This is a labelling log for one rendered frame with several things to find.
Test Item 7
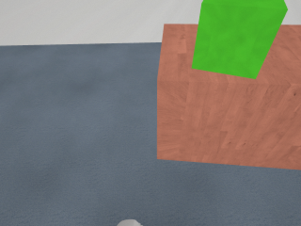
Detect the pedestal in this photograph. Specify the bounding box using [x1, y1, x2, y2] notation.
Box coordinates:
[157, 24, 301, 170]

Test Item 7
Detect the carton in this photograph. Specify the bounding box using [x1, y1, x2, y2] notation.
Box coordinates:
[192, 0, 288, 79]

